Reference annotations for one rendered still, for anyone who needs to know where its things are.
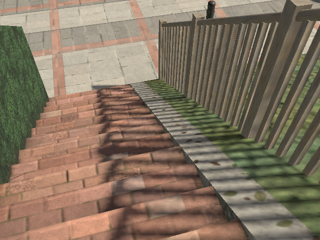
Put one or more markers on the stairs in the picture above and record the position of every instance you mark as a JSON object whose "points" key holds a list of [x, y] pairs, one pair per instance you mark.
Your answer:
{"points": [[98, 166]]}

